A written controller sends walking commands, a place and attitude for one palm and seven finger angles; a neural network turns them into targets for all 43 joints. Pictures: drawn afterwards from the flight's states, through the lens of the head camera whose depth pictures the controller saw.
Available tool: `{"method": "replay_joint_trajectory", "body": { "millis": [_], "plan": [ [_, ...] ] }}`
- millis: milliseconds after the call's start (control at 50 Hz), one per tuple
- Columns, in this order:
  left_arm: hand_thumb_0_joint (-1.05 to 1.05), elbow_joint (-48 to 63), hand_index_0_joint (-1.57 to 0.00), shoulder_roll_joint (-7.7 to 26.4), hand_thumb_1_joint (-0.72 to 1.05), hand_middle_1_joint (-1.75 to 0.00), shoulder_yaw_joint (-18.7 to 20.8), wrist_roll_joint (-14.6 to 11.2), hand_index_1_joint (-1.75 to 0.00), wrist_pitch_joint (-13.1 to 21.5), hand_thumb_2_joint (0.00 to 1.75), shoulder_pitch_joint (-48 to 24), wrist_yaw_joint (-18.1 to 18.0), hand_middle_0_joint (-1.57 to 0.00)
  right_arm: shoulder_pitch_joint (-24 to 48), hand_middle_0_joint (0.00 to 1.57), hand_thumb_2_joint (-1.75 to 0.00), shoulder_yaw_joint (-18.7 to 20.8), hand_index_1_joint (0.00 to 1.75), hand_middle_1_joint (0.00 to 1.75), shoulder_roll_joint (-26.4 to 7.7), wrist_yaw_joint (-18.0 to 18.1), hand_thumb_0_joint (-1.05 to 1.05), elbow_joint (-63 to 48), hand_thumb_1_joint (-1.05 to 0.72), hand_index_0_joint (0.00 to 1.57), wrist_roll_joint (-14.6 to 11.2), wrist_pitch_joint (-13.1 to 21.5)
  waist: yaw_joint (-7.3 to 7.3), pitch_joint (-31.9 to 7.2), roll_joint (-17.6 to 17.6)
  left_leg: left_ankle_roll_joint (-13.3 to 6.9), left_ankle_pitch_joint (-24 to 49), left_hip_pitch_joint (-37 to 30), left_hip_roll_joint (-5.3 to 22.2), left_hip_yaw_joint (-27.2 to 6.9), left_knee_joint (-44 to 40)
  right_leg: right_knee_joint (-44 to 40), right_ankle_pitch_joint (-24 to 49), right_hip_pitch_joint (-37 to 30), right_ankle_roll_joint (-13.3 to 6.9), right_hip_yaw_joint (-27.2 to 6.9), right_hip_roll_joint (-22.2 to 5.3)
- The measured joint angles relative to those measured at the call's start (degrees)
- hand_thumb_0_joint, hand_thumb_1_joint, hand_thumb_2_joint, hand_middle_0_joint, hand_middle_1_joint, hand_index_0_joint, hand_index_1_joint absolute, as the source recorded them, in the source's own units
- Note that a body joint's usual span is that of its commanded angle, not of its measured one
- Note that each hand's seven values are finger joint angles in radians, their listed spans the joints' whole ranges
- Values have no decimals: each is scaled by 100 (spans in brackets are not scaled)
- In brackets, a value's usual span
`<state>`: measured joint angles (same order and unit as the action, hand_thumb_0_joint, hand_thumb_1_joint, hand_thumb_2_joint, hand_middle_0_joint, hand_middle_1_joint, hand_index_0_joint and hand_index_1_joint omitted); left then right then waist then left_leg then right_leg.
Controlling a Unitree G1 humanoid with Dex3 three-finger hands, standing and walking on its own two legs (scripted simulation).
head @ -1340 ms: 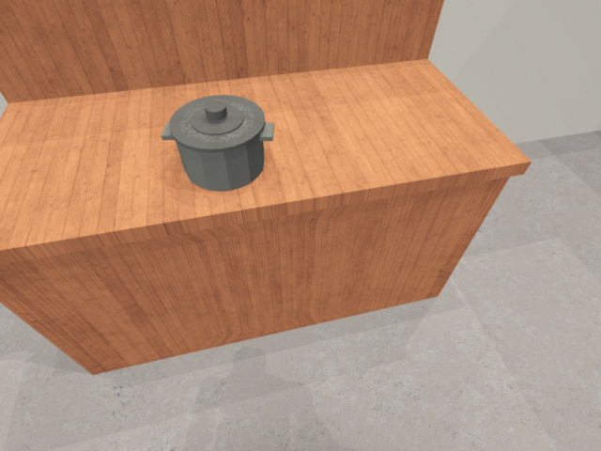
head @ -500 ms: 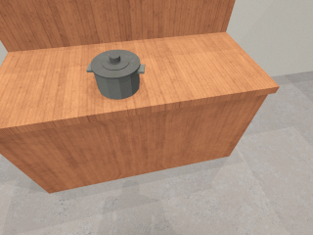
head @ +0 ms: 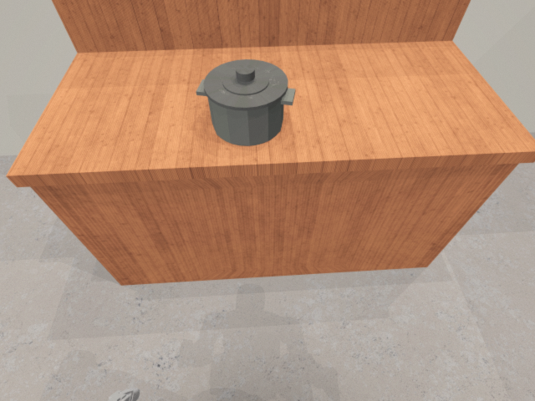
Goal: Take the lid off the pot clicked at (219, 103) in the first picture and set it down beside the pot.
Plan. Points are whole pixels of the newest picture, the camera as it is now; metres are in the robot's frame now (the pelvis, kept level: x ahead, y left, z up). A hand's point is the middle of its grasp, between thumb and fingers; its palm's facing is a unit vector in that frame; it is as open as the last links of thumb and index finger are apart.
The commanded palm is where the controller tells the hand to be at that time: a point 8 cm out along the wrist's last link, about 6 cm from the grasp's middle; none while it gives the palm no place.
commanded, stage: take the last steps up to it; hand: left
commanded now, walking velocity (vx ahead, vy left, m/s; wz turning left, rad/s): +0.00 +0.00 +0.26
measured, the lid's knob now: (245, 73) +0.75 +0.09 +0.07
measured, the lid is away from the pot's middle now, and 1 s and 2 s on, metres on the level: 0.00 0.00 0.00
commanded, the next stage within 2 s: come to a stop and stand still in 0.82 s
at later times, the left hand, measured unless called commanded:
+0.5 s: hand out of the picture +0.02 +0.17 -0.17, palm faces +0.10 -0.98 -0.16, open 7.4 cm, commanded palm none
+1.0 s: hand (220, 334) +0.26 +0.11 -0.18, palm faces +0.10 -0.98 -0.16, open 7.3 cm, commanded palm none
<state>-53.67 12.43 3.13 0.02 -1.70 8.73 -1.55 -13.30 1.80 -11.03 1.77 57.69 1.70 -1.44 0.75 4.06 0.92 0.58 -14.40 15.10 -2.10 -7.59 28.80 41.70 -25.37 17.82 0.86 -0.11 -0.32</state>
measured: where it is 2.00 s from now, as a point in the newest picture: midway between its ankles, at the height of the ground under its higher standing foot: (305, 392)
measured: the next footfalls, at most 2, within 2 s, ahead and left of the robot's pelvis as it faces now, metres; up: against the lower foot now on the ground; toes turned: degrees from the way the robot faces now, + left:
right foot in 0.04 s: +0.02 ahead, -0.13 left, +0.00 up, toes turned +1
left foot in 0.34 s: +0.07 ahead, +0.12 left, +0.00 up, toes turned +8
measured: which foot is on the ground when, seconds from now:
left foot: down 0.00-0.04, up 0.06-0.32, down 0.34-0.70, up 0.72-0.98, down 1.00-1.00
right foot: up 0.00-0.02, down 0.04-0.34, up 0.36-0.68, down 0.70-1.00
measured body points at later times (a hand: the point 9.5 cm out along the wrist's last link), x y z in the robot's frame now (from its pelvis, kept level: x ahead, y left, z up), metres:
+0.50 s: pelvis +0.07 -0.01 +0.00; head +0.09 +0.01 +0.45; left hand +0.02 +0.22 -0.16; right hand +0.09 -0.24 -0.14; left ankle +0.03 +0.11 -0.74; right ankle +0.06 -0.13 -0.67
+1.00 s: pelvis +0.24 -0.06 -0.01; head +0.25 -0.05 +0.44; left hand +0.25 +0.16 -0.17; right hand +0.32 -0.30 -0.14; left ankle +0.29 +0.02 -0.74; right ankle +0.22 -0.17 -0.74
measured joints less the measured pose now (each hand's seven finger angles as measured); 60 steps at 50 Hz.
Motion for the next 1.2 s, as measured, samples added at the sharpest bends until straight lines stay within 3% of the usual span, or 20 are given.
{"method": "replay_joint_trajectory", "body": {
  "millis": [40,100,140,180,240,320,340,400,480,540,640,680,740,780,820,900,960,1000,1080,1200],
  "plan": [
    [1,119,-20,46,90,-29,-17,21,-30,92,90,36,2,-20,-15,20,-90,23,30,30,-32,-23,0,-55,-91,21,-43,-25,-36,-64,-66,59,-110,169,-99,-25,266,-972,666,-329,-44,-86,-96],
    [0,99,-20,-77,90,-29,-54,80,-30,142,90,85,-7,-20,98,20,-90,129,30,30,-189,-37,0,-64,-91,21,-45,-109,-32,15,138,-28,-1147,604,-10,146,1594,-826,643,-370,-154,74,-32],
    [0,61,-20,-150,90,-29,-76,107,-30,170,90,266,10,-20,111,20,-90,171,30,30,-260,-79,0,-47,-91,21,-15,-111,-45,-20,160,-86,-1256,852,61,388,2493,-983,636,-549,-183,144,-50],
    [0,-34,-20,-185,90,-29,-91,141,-30,205,90,492,31,-20,92,20,-90,192,30,30,-277,-137,0,-47,-91,20,-1,-67,-53,-84,93,-113,-1144,917,168,645,2790,-1200,685,-741,-203,181,-94],
    [0,-215,-21,-190,90,-29,-113,178,-30,239,90,835,73,-20,73,20,-90,192,30,30,-229,-196,0,-52,-91,20,-2,4,-102,-176,-80,-144,-1028,728,296,961,2221,-1434,719,-930,-215,199,-167],
    [1,-478,-21,-169,90,-29,-115,143,-30,226,89,1254,128,-21,67,20,-90,124,30,30,-117,-194,0,-39,-91,20,-14,177,-190,-216,-234,-174,-591,92,341,1197,655,-1336,540,-997,-148,217,-161],
    [1,-527,-21,-177,90,-29,-111,128,-30,210,90,1370,145,-21,43,20,-90,97,30,30,-114,-183,0,-56,-91,20,-11,256,-199,-242,-204,-230,-554,-101,369,1153,226,-1112,394,-906,-151,225,-105],
    [1,-731,-20,-98,90,-29,-66,144,-30,58,90,1460,200,-20,-16,20,-90,46,30,30,88,-126,0,-22,-91,20,33,398,-173,-185,-443,-183,-385,-126,314,1233,352,528,-204,-241,-274,140,-153],
    [1,-754,-20,-57,90,-29,3,161,-30,30,90,1298,306,-20,-350,20,-90,-27,30,30,290,-45,0,136,-91,20,19,482,-158,-170,-515,-95,-235,-522,309,1266,-244,1811,389,756,-260,128,-281],
    [1,-601,-20,-93,91,-29,20,133,-30,77,90,1087,355,-20,-580,20,-90,-50,30,30,346,-32,0,340,-91,21,-2,495,-155,-156,-412,-33,-128,-813,355,1241,-680,1591,713,1162,-190,149,-443],
    [1,-369,-20,-153,91,-29,38,108,-30,159,90,678,385,-20,-783,20,-90,17,30,30,327,-63,0,555,-91,21,30,439,-7,-93,-197,161,-372,-1105,532,1212,-748,126,976,1064,-137,332,-578],
    [1,-286,-20,-125,91,-29,51,112,-30,248,90,561,387,-20,-857,20,-90,49,30,30,302,-69,0,592,-91,21,37,411,64,-77,-148,242,-717,-1083,643,1180,-350,-557,1131,732,-162,433,-501],
    [1,-222,-20,-153,91,-29,49,105,-30,454,90,362,286,-20,-778,20,-90,75,30,30,185,-83,0,663,-91,21,-25,289,37,14,-13,-61,-1566,-323,748,958,1771,-390,1245,640,-211,525,-331],
    [0,-223,-20,-251,91,-29,16,98,-30,476,90,346,200,-20,-594,20,-90,115,30,30,70,-82,1,661,-91,21,-34,212,9,16,82,-199,-1537,316,692,851,3161,-458,1029,443,-257,601,-195],
    [0,-265,-20,-340,91,-29,-15,117,-30,450,90,410,114,-20,-411,20,-90,148,30,30,-5,-80,1,559,-91,20,-18,200,18,-50,92,-208,-1313,776,668,937,3646,-764,1032,164,-274,640,-99],
    [0,-407,-20,-331,93,-29,-34,147,-30,420,89,567,15,-20,-55,20,-90,166,30,30,15,-85,1,239,-91,20,-25,260,20,-187,-38,-114,-912,1090,615,1236,2639,-1310,1096,-313,-313,647,3],
    [0,-501,-21,-293,93,-29,-74,123,-30,380,89,671,40,-20,156,19,-90,114,30,30,101,-96,0,87,-91,20,-31,361,-64,-200,-141,-73,-406,823,513,1378,1342,-1402,968,-606,-280,614,62],
    [0,-569,-21,-306,92,-29,-104,82,-30,338,90,750,41,-20,233,19,-90,40,30,30,130,-83,0,48,-91,20,-41,447,-125,-204,-91,-95,340,452,487,1324,418,-1252,758,-750,-233,624,173],
    [1,-731,-20,-244,91,-29,-166,33,-30,178,90,732,-49,-20,393,19,-90,-138,30,30,392,0,0,168,-91,20,-70,404,-240,-234,-440,-395,50,159,268,1413,326,-1004,336,-887,-109,468,-22],
    [1,-581,-20,-296,91,-29,-177,26,-30,25,89,591,-123,-20,713,20,-90,-103,30,30,512,106,-1,46,-92,21,-104,224,-233,-19,-294,-396,331,-56,212,1397,-246,154,-433,-299,-1,37,-99]
  ]
}}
